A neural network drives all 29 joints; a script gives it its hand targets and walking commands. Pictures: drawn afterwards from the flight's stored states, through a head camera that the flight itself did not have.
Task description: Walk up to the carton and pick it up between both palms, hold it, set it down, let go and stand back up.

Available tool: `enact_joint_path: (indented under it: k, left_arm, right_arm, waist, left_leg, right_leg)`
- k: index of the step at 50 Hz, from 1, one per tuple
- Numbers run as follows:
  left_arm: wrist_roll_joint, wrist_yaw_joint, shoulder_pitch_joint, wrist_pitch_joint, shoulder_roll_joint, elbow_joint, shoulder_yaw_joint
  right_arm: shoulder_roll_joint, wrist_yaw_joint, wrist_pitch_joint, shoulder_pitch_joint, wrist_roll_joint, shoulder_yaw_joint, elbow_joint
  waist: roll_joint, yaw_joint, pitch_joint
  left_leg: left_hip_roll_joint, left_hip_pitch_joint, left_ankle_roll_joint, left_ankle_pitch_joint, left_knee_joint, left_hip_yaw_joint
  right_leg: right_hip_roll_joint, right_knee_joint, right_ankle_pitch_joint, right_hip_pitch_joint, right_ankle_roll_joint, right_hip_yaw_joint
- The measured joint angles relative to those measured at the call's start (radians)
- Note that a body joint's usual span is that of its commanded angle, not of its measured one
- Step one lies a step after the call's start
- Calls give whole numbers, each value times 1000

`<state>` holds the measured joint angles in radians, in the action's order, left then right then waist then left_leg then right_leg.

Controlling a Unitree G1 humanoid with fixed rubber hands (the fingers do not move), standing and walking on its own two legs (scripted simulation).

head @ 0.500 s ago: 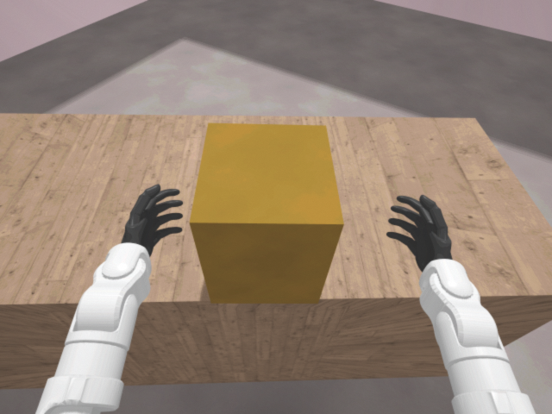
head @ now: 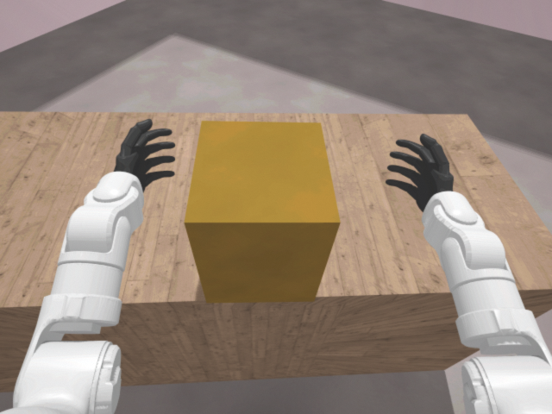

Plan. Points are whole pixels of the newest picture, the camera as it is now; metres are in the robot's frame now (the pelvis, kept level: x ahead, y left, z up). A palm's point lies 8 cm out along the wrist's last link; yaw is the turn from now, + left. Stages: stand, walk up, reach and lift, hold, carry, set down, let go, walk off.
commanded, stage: reach and lift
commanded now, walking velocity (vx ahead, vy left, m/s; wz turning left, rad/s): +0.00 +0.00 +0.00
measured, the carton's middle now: (261, 216) +0.43 +0.02 +0.00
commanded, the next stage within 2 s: none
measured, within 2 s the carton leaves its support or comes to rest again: neither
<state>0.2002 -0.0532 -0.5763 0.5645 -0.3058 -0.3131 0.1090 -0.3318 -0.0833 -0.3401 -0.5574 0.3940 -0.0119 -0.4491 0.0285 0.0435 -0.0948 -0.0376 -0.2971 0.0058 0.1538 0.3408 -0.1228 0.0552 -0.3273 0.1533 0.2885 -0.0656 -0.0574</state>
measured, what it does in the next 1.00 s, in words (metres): stands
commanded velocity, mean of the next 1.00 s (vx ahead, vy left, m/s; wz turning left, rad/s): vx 0.00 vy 0.00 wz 0.00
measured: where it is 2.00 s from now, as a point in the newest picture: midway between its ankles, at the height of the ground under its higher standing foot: outside the picture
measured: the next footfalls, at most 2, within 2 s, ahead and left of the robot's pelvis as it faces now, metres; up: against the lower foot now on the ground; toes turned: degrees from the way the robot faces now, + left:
none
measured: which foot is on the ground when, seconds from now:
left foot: down 0.00-1.00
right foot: down 0.00-1.00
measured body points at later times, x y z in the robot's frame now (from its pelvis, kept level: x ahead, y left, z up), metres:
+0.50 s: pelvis +0.00 +0.00 +0.00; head +0.02 +0.01 +0.45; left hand +0.46 +0.20 +0.19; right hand +0.45 -0.21 +0.19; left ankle +0.01 +0.11 -0.75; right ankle +0.00 -0.07 -0.75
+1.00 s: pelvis -0.01 +0.00 -0.01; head +0.04 +0.01 +0.43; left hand +0.44 +0.19 +0.08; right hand +0.43 -0.18 +0.07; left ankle +0.01 +0.12 -0.75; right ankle +0.00 -0.07 -0.75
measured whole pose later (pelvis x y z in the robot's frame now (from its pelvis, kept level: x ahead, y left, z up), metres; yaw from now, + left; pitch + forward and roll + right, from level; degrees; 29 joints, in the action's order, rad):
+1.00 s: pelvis -0.01 +0.00 -0.01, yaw +2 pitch +17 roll -1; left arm 0.16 -0.09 -0.85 0.06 -0.23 -1.02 0.04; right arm -0.17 -0.11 -0.04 -0.80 0.17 -0.13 -0.98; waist -0.01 0.04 -0.23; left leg -0.05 -0.61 0.00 0.17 0.48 -0.08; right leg 0.06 -0.41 0.16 0.56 -0.07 -0.10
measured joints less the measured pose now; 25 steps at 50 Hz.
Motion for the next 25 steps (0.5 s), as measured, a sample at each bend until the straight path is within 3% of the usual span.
enact_joint_path:
  k: [25]
  left_arm:
    - [33, -26, -403, -50, -69, -417, -71]
  right_arm:
    - [-26, 3, -4, -415, 14, 12, -417]
  waist:
    - [-14, 5, -84]
  left_leg:
    - [-7, -131, 0, -5, 38, 25]
  right_leg:
    - [5, 4, -20, 104, 0, -23]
